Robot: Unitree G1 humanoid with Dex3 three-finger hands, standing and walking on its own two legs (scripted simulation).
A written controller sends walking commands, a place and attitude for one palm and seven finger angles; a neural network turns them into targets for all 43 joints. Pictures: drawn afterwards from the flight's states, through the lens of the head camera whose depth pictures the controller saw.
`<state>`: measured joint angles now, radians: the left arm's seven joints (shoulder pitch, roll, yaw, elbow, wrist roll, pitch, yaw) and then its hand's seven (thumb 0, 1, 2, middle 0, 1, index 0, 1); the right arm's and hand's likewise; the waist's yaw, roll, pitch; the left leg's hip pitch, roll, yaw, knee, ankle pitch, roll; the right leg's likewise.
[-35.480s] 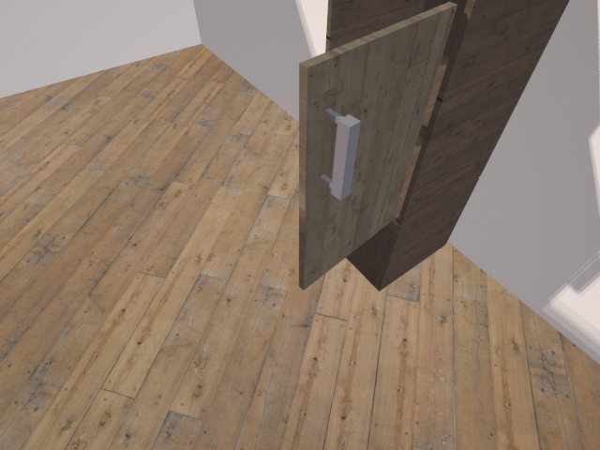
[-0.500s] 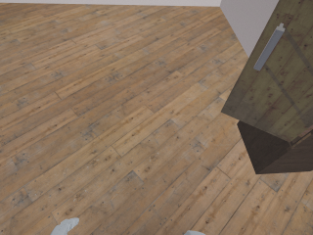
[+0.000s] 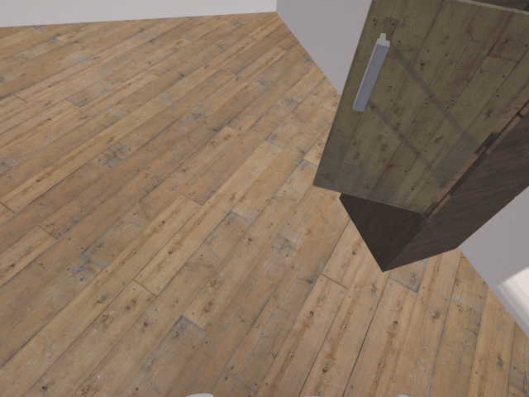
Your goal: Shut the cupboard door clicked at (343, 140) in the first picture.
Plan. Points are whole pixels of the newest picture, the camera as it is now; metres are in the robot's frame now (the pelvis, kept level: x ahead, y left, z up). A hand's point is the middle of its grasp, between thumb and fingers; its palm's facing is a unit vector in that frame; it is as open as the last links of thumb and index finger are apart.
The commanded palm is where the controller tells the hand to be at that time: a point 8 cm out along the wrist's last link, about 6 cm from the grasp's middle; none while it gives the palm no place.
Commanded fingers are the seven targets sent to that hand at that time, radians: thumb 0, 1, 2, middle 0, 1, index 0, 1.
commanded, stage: turn to face it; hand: left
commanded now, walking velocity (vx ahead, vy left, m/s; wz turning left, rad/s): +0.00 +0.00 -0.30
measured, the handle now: (370, 73) +0.75 -0.18 +0.10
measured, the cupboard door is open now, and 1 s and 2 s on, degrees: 56 56 56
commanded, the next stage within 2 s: take the last steps up to it in 0.20 s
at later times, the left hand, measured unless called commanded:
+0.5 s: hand out of the picture +0.11 +0.15 -0.15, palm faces -0.13 -0.97 -0.21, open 7.4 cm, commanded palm none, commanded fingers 0.00 0.90 0.90 -0.20 -0.30 -0.20 -0.30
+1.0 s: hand (237, 298) +0.31 +0.06 -0.15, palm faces -0.35 -0.92 -0.18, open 7.4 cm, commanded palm none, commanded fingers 0.00 0.90 0.90 -0.20 -0.30 -0.20 -0.30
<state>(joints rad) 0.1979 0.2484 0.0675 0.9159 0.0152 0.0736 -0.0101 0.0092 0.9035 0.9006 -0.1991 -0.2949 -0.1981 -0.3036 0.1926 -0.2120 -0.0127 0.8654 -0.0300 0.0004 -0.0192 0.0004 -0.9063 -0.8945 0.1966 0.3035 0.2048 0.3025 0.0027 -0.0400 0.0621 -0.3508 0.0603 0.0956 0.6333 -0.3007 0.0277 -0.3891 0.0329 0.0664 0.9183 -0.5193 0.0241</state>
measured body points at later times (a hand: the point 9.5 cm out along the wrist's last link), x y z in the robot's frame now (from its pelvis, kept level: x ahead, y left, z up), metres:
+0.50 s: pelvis +0.02 -0.02 +0.01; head +0.03 -0.03 +0.46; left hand +0.12 +0.20 -0.13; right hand -0.01 -0.28 -0.14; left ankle +0.03 +0.09 -0.67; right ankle -0.04 -0.13 -0.73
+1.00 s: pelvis +0.15 -0.09 +0.01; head +0.19 -0.09 +0.46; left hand +0.33 +0.11 -0.14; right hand +0.00 -0.29 -0.13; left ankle +0.10 +0.08 -0.73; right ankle +0.20 -0.26 -0.69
